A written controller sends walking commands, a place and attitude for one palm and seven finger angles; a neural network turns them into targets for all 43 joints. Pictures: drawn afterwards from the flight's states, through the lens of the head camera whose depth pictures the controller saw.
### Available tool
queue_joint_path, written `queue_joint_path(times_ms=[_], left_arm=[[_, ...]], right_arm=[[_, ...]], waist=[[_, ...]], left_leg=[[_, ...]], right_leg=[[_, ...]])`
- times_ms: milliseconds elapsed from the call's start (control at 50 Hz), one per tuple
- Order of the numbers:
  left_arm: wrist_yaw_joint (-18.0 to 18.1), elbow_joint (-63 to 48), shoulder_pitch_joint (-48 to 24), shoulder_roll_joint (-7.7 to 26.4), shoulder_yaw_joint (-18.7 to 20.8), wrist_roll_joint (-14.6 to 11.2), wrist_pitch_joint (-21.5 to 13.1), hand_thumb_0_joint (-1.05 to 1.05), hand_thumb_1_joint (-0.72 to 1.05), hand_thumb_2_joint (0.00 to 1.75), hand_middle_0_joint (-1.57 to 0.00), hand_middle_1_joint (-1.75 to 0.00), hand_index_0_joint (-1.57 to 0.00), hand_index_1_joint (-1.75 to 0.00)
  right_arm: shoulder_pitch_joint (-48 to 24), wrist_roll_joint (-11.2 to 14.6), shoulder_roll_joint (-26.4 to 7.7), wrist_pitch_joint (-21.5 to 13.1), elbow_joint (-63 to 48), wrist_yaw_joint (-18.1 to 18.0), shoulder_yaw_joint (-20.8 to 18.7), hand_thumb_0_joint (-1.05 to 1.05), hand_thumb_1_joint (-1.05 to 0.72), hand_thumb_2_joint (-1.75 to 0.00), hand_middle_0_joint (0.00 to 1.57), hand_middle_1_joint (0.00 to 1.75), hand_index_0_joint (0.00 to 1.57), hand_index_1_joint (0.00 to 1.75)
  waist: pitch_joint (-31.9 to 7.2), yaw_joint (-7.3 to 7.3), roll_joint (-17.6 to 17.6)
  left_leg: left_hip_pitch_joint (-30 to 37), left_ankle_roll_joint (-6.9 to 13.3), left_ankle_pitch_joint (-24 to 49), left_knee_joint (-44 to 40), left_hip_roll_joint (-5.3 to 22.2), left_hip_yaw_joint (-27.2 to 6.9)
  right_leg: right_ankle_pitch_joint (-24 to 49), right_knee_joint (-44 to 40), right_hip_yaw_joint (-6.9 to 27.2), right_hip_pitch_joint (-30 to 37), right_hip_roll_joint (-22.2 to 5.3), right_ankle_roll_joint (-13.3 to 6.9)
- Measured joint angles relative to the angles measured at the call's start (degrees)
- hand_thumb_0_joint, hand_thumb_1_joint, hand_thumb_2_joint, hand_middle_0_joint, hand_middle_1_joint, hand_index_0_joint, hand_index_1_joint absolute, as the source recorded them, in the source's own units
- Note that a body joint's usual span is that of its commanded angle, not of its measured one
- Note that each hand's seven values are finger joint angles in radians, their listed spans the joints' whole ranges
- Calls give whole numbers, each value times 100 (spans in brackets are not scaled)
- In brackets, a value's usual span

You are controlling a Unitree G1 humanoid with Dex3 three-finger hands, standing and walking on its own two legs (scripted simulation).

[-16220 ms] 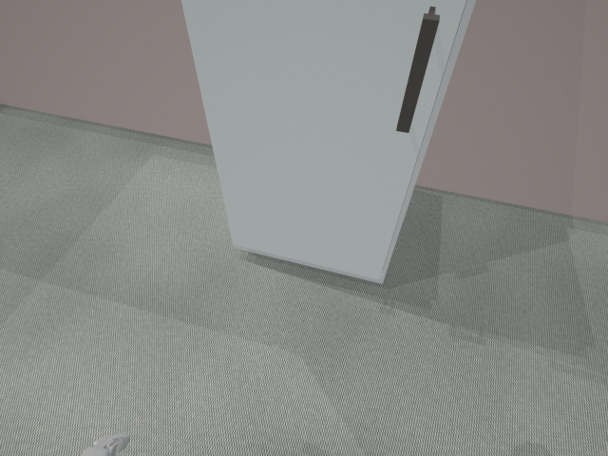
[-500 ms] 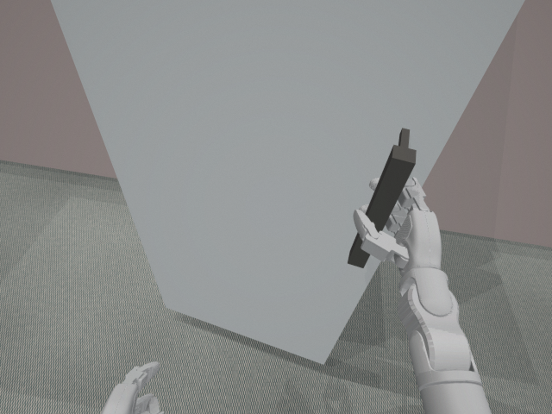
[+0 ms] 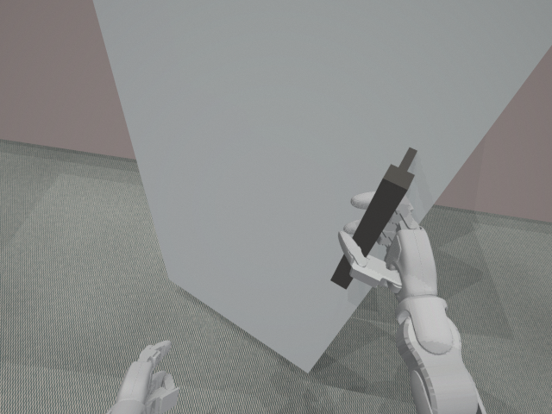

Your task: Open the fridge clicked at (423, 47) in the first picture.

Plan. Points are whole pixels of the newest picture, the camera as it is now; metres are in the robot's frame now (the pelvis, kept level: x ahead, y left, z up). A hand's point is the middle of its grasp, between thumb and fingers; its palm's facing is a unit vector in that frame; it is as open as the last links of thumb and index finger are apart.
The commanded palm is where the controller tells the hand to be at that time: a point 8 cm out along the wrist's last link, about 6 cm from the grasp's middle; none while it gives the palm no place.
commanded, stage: walk backward, drawing the door open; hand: right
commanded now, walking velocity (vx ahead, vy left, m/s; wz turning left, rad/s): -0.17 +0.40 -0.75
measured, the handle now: (371, 225) +0.35 -0.07 +0.12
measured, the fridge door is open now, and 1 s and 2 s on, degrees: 26 53 73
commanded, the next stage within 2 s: stop walking and hold the door back in 1.46 s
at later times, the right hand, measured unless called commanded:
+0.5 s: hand (262, 334) +0.18 +0.05 +0.12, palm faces +0.17 +0.96 -0.22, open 7.6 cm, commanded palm +0.15 +0.02 +0.12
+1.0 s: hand (157, 369) +0.14 +0.15 +0.12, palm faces +0.64 +0.74 -0.21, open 7.4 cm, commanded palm +0.08 +0.13 +0.12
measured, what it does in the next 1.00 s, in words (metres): steps to the left, turning right: right foot, then left foot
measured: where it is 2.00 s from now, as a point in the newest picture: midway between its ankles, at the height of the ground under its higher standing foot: outside the picture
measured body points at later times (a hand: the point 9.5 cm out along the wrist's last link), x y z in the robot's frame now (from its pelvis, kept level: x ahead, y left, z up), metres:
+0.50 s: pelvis -0.08 +0.20 -0.03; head -0.01 +0.22 +0.41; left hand +0.15 +0.37 -0.15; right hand +0.17 +0.00 +0.13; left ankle -0.02 +0.30 -0.73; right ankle -0.07 +0.00 -0.68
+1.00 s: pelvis -0.02 +0.42 -0.01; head +0.06 +0.39 +0.43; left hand +0.27 +0.43 -0.13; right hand +0.10 +0.11 +0.13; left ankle +0.11 +0.49 -0.73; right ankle -0.14 +0.24 -0.70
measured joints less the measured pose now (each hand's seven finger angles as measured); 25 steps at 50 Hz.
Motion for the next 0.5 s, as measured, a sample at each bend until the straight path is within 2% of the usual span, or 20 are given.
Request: queue_joint_path(times_ms=[40, 100, 120, 140, 160, 180, 200, 220, 240, 260, 280, 300, 320, 340, 360, 400, 420, 440, 460, 500], left_arm=[[50, 102, 55, 17, 54, 18, -105, 1, 90, 90, -20, -30, -20, -30], [120, 174, 130, 27, 142, 76, -202, 1, 90, 90, -20, -30, -20, -30], [139, 184, 150, 34, 174, 90, -209, 1, 90, 90, -20, -30, -20, -30], [152, 216, 155, 46, 206, 92, -216, 1, 90, 90, -20, -30, -20, -30], [157, 281, 145, 51, 237, 74, -227, 1, 90, 90, -20, -30, -20, -30], [160, 367, 137, 51, 272, 38, -257, 1, 90, 90, -20, -30, -20, -30], [156, 477, 132, 49, 308, 19, -323, 1, 90, 90, -20, -30, -20, -30], [154, 584, 135, 48, 332, 12, -417, 1, 90, 90, -20, -30, -20, -30], [151, 676, 138, 33, 343, -3, -542, 1, 90, 90, -20, -30, -20, -30], [144, 728, 118, 2, 329, -23, -694, 1, 90, 90, -20, -30, -20, -30], [117, 622, 127, 50, 297, 21, -827, 1, 90, 90, -20, -30, -20, -30], [90, 482, 110, 89, 322, 136, -914, 1, 90, 90, -20, -30, -20, -30], [44, 442, 37, 54, 357, 180, -895, 1, 90, 90, -20, -30, -20, -30], [-27, 416, -1, 43, 378, 175, -840, 1, 90, 90, -20, -30, -20, -30], [-67, 387, 1, 74, 380, 182, -823, 1, 90, 90, -20, -30, -20, -30], [-47, 352, 60, 104, 346, 158, -891, 1, 90, 90, -20, -30, -20, -30], [-29, 327, 103, 38, 322, 107, -939, 1, 90, 90, -20, -30, -20, -30], [-13, 332, 32, 26, 317, 67, -969, 1, 90, 90, -20, -30, -20, -30], [16, 366, -74, 80, 353, 54, -984, 1, 90, 90, -20, -30, -20, -30], [81, 451, -194, 169, 482, 32, -980, 1, 90, 90, -20, -30, -20, -30]], right_arm=[[89, 19, -39, -30, -89, 2, 1, -2, -56, -69, 34, 137, 23, 134], [222, 55, -89, -58, -226, 0, -46, -2, -55, -69, 35, 137, 23, 134], [246, 64, -91, -54, -269, 3, -61, -2, -55, -70, 35, 137, 23, 134], [266, 66, -75, -41, -311, 9, -73, -2, -55, -70, 35, 137, 23, 134], [286, 56, -51, -14, -357, 10, -73, -2, -55, -70, 35, 136, 23, 134], [294, 28, -22, 33, -404, 1, -44, -2, -55, -70, 35, 136, 23, 134], [298, -18, 12, 67, -434, -8, 3, -2, -55, -70, 36, 135, 23, 134], [307, -75, 56, 68, -439, -14, 55, -2, -55, -71, 36, 135, 23, 134], [331, -137, 93, 46, -452, -12, 89, -2, -55, -71, 36, 135, 23, 134], [387, -190, 100, 14, -528, -11, 66, -2, -54, -71, 36, 134, 23, 135], [488, -187, 130, -52, -655, -7, -4, -2, -54, -71, 36, 134, 23, 135], [480, -177, 105, -142, -745, -12, -66, -3, -53, -72, 37, 135, 23, 135], [365, -145, -10, -194, -764, 24, -125, -4, -52, -72, 38, 135, 24, 135], [260, -104, -86, -215, -745, 83, -160, -4, -52, -71, 39, 136, 24, 135], [198, -73, -99, -220, -726, 147, -170, -4, -52, -71, 39, 136, 23, 134], [121, -34, -126, -154, -798, 218, -128, -4, -52, -72, 40, 136, 23, 134], [74, -42, -211, -73, -932, 222, -119, -5, -51, -72, 40, 136, 22, 134], [-8, -79, -217, -38, -1041, 215, -142, -6, -50, -72, 41, 137, 22, 133], [-85, -150, -141, -39, -1079, 198, -122, -6, -50, -73, 41, 137, 23, 133], [-138, -227, -1, -13, -1079, 182, 33, -5, -50, -73, 42, 137, 23, 133]], waist=[[15, 51, 72], [0, 122, 137], [8, 148, 128], [27, 161, 113], [47, 164, 116], [64, 169, 139], [87, 166, 173], [125, 159, 193], [181, 143, 215], [251, 75, 270], [246, 3, 113], [302, 79, -91], [466, 147, -86], [566, 151, -78], [582, 134, -146], [507, 117, -225], [417, 70, -26], [483, 27, 49], [652, 96, -42], [870, 134, -81]], left_leg=[[-94, -97, -65, 175, 17, 51], [-315, -528, -252, 447, 0, 53], [-350, -545, -245, 450, -61, 36], [-346, -423, -126, 376, -112, 59], [-318, -145, -26, 271, -130, 130], [-282, 140, 61, 149, -120, 229], [-236, 279, 142, 16, -91, 335], [-172, 132, 222, -128, -63, 443], [-112, -259, 282, -250, -51, 533], [-205, -715, 382, -129, -33, 568], [-683, -1116, 152, 840, -185, 530], [-1244, -1141, -236, 2240, -309, 437], [-1565, -1055, -606, 3369, -305, 118], [-1679, -971, -970, 3937, -265, -258], [-1622, -913, -1242, 3888, -184, -588], [-1041, -828, -1372, 2505, 135, -1019], [-661, -742, -1376, 1526, 448, -1155], [-665, -671, -1007, 1333, 545, -1012], [-688, -630, -852, 1524, 518, -762], [-596, -555, -762, 1672, 609, -430]], right_leg=[[80, -41, 52, -6, -1, 109], [270, -224, 147, -52, 9, 215], [324, -266, 224, -88, 15, 213], [270, -240, 296, -142, 15, 192], [-89, -66, 348, -245, 25, 123], [-583, 428, 279, -435, 42, 82], [-986, 1069, 125, -634, 62, 75], [-1255, 1562, -70, -738, 63, 61], [-1423, 1705, -307, -677, 38, 15], [-1344, 1214, -554, -361, 16, -105], [-678, 289, -443, 9, -109, -343], [321, -135, -163, -1, -268, -230], [592, -36, 34, -107, -298, 23], [525, 105, 203, -210, -316, 158], [364, 218, 372, -350, -379, 208], [-112, 467, 612, -726, -530, 330], [-597, 755, 624, -984, -455, 324], [-1089, 1322, 635, -1256, -445, 300], [-1464, 2061, 644, -1478, -403, 264], [-1948, 3598, 327, -1667, -134, 162]])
